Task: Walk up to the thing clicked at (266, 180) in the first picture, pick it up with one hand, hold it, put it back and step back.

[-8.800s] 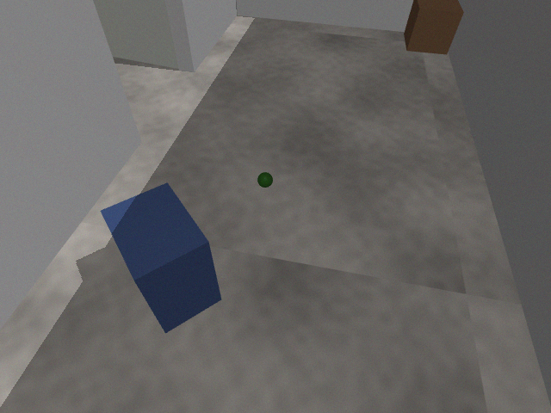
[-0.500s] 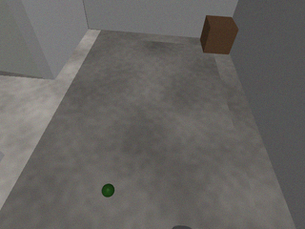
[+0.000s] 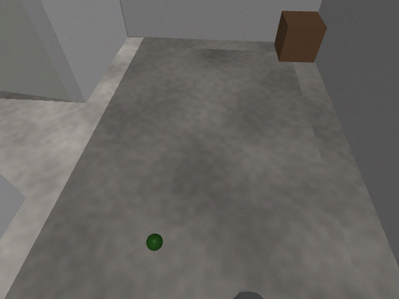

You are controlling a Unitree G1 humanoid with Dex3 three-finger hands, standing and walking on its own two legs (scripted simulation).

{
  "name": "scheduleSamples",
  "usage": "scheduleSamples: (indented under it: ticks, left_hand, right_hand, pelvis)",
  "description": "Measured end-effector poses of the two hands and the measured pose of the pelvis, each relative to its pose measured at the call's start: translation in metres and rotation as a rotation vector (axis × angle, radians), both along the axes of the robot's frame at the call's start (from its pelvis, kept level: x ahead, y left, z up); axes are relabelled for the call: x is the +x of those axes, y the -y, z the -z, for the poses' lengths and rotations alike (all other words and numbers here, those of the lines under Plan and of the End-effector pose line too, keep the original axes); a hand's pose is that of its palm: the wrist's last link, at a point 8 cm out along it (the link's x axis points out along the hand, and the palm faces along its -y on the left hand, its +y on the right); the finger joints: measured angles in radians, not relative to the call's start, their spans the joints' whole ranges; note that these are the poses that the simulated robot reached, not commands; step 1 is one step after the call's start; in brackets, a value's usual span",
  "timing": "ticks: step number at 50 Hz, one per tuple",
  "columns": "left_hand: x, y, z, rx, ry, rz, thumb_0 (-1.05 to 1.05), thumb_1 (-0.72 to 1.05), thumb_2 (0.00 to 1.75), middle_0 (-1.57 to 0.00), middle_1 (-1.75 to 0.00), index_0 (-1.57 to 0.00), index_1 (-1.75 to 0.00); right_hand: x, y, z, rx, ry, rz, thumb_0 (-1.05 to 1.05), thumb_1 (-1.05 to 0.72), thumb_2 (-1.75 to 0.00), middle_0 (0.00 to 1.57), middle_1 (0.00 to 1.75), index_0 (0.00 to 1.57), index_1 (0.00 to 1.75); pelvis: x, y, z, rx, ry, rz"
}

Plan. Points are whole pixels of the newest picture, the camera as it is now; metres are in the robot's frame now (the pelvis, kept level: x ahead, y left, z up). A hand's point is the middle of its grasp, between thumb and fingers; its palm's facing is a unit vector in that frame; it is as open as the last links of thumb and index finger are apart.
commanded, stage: walk up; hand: left
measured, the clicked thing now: (154, 242) +0.50 +0.22 -0.71
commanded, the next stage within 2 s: stand in 0.62 s
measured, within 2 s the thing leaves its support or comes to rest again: neither
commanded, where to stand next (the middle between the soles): +0.11 +0.01 m, yaw -3 degrees
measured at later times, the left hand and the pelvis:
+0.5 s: hand out of the picture +0.13 +0.26 -0.14, palm faces -0.06 -0.93 -0.35, open 7.3 cm; pelvis +0.03 +0.00 +0.01, yaw -3 degrees
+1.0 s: hand out of the picture +0.13 +0.24 -0.12, palm faces -0.05 -0.94 -0.33, open 7.3 cm; pelvis +0.01 +0.00 +0.03, yaw -2 degrees
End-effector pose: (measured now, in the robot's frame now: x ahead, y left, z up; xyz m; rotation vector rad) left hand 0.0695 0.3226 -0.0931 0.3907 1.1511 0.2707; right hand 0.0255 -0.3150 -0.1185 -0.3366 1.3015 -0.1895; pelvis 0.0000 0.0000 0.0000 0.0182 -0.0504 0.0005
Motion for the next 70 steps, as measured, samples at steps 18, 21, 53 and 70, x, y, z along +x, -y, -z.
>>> scheduleSamples:
  ticks: [18, 21, 53, 70]
  left_hand:
    - [0.029, 0.020, 0.013, -0.096, -0.030, 0.071, 0.00, 0.91, 0.90, -0.21, -0.30, -0.21, -0.30]
    - [0.041, 0.020, 0.013, -0.097, -0.013, 0.074, 0.00, 0.91, 0.90, -0.21, -0.30, -0.21, -0.30]
    - [0.042, 0.038, -0.012, -0.107, -0.001, 0.066, 0.00, 0.91, 0.90, -0.20, -0.30, -0.21, -0.30]
    - [-0.006, 0.033, -0.002, -0.102, -0.146, 0.009, 0.00, 0.91, 0.90, -0.20, -0.30, -0.21, -0.30]
  right_hand:
    - [0.042, -0.009, -0.015, -0.026, 0.119, 0.018, 0.00, -0.91, -0.89, 0.20, 0.30, 0.21, 0.30]
    - [0.052, -0.011, -0.018, -0.022, 0.150, 0.015, 0.00, -0.91, -0.89, 0.20, 0.30, 0.21, 0.30]
    - [0.053, -0.016, -0.027, 0.039, 0.120, 0.030, 0.00, -0.91, -0.89, 0.20, 0.30, 0.21, 0.30]
    - [0.017, -0.010, -0.021, 0.033, -0.018, 0.046, 0.00, -0.91, -0.89, 0.20, 0.30, 0.20, 0.30]
  pelvis:
    - [0.019, -0.008, -0.006, -0.010, 0.002, 0.027]
    - [0.025, -0.009, -0.007, -0.006, 0.005, 0.045]
    - [0.007, 0.004, -0.030, -0.007, 0.025, 0.035]
    - [0.010, 0.007, -0.031, -0.012, -0.015, 0.031]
